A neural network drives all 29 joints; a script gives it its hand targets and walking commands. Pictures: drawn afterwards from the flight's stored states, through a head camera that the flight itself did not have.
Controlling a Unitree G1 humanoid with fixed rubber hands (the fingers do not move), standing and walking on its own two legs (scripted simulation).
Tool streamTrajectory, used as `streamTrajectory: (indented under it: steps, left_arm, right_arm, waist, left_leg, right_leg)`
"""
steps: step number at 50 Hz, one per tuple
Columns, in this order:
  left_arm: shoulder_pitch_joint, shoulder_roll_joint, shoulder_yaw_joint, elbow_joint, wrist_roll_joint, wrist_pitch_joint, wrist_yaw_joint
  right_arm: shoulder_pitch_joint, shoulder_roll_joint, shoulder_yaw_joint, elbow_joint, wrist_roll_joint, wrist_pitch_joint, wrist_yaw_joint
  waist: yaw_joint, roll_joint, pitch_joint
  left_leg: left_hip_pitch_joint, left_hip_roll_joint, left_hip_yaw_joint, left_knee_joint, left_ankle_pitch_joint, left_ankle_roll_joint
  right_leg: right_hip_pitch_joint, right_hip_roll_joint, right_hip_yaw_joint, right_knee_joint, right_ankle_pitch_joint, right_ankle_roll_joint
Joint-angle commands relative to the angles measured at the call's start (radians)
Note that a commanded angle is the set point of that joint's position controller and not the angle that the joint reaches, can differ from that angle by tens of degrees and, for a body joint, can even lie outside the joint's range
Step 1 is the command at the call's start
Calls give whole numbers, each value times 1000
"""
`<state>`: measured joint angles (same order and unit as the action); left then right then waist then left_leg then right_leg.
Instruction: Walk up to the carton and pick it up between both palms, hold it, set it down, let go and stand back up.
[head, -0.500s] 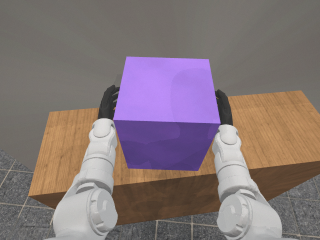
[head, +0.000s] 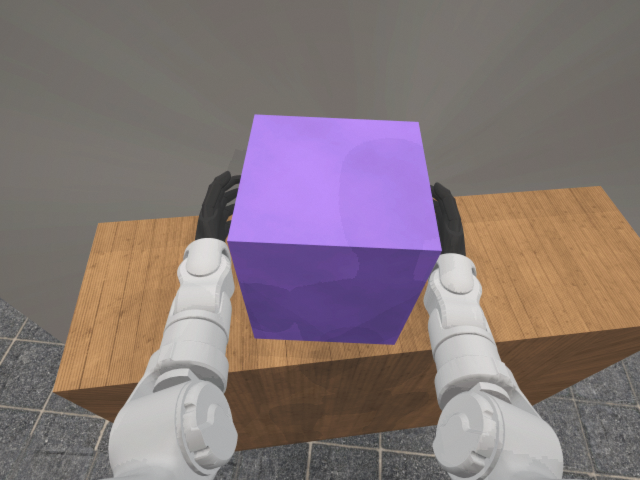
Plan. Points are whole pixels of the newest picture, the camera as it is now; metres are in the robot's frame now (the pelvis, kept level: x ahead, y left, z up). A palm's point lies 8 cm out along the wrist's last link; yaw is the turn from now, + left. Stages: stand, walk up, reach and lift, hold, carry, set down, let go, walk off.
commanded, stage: reach and lift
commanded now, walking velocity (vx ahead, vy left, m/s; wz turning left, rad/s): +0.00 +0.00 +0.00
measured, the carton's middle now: (330, 238) +0.43 +0.01 +0.03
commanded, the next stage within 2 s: none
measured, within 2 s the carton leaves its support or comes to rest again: leaves its support in 0.34 s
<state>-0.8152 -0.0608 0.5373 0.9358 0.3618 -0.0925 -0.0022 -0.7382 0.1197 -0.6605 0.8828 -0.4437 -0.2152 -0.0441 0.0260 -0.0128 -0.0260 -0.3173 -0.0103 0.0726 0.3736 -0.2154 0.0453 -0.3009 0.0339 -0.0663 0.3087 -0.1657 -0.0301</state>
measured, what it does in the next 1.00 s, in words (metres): stands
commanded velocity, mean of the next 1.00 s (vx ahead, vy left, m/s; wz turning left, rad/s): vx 0.00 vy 0.00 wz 0.00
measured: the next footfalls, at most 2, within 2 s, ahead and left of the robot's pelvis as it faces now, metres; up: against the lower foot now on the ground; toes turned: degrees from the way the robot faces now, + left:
none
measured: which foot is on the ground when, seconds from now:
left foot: down 0.00-1.00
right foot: down 0.00-1.00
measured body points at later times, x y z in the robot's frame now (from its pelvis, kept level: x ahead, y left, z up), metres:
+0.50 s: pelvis -0.01 +0.00 +0.00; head +0.04 +0.02 +0.45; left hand +0.41 +0.16 +0.07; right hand +0.40 -0.14 +0.07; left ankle -0.03 +0.08 -0.75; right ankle -0.02 -0.10 -0.75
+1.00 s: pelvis -0.03 -0.01 +0.00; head +0.00 +0.02 +0.45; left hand +0.40 +0.16 +0.10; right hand +0.39 -0.15 +0.10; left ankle -0.03 +0.08 -0.75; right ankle -0.02 -0.10 -0.75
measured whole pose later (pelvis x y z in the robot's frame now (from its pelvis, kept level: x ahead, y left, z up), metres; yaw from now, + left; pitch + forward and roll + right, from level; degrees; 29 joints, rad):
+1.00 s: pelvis -0.03 -0.01 +0.00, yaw +1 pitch +9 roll -1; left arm -0.87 -0.01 0.48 1.05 0.33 -0.14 0.03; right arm -0.78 0.08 -0.70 1.05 -0.48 -0.35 -0.09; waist 0.01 -0.06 -0.11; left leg -0.33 -0.01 0.06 0.31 -0.13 0.03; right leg -0.31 0.03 -0.08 0.25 -0.09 -0.04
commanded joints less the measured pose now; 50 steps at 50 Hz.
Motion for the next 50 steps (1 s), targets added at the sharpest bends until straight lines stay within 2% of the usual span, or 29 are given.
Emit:
streamTrajectory:
  steps: [1, 6, 11, 14, 18, 19, 24, 30, 36, 40, 45, 50]
  left_arm:
    - [-498, -388, -234, -9, 30, -17, -70]
    - [-514, -400, -240, -27, 29, -33, -70]
    - [-559, -427, -281, -37, 10, -91, -61]
    - [-580, -437, -281, -27, 17, -125, -60]
    - [-621, -447, -294, -28, 19, -152, -55]
    - [-626, -444, -292, -28, 25, -158, -54]
    - [-690, -460, -310, -27, 22, -182, -42]
    - [-751, -441, -277, 5, 32, -189, -39]
    - [-809, -434, -280, 14, 20, -168, -38]
    - [-806, -437, -285, 14, 15, -146, -39]
    - [-804, -446, -308, 5, -6, -115, -43]
    - [-770, -448, -327, -16, -22, -78, -53]
  right_arm:
    - [-550, 457, 339, 1, -62, -81, 129]
    - [-562, 465, 344, 7, -66, -110, 122]
    - [-611, 470, 359, -16, -83, -190, 116]
    - [-632, 468, 364, -3, -108, -232, 109]
    - [-650, 445, 348, 30, -122, -278, 103]
    - [-653, 444, 343, 41, -123, -287, 101]
    - [-697, 423, 313, 69, -142, -322, 97]
    - [-759, 398, 268, 97, -157, -325, 95]
    - [-794, 398, 244, 110, -162, -293, 93]
    - [-792, 392, 244, 126, -148, -271, 92]
    - [-796, 387, 270, 120, -120, -243, 90]
    - [-789, 390, 336, 87, -66, -214, 84]
  waist:
    - [21, 22, -612]
    - [17, 13, -647]
    - [6, 15, -748]
    - [0, -3, -764]
    - [-13, 5, -776]
    - [-7, 5, -779]
    - [-21, 29, -806]
    - [-3, 33, -785]
    - [-8, 46, -792]
    - [-10, 60, -784]
    - [-13, 50, -781]
    - [-12, 27, -757]
  left_leg:
    - [110, 59, 22, 5, 583, -58]
    - [86, 55, 24, -1, 576, -60]
    - [84, 60, 17, 12, 657, -71]
    - [55, 57, 18, -4, 628, -69]
    - [92, 64, 12, -7, 647, -81]
    - [95, 60, 15, -5, 639, -84]
    - [124, 59, 16, -20, 574, -102]
    - [98, 46, 36, -61, 414, -102]
    - [106, 38, 47, -85, 302, -99]
    - [142, 36, 46, -82, 327, -106]
    - [189, 34, 49, -72, 356, -110]
    - [181, 30, 40, -68, 391, -99]
  right_leg:
    - [416, -49, -17, 90, 575, 48]
    - [455, -54, -16, 99, 633, 46]
    - [483, -56, -19, 110, 706, 42]
    - [526, -60, -17, 114, 748, 47]
    - [491, -53, -31, 99, 711, 40]
    - [486, -51, -34, 92, 705, 37]
    - [433, -42, -43, 64, 599, 26]
    - [420, -44, -42, 43, 494, 30]
    - [390, -50, -40, 24, 382, 28]
    - [373, -43, -43, 16, 381, 28]
    - [365, -32, -47, 3, 377, 30]
    - [430, -32, -39, 20, 471, 42]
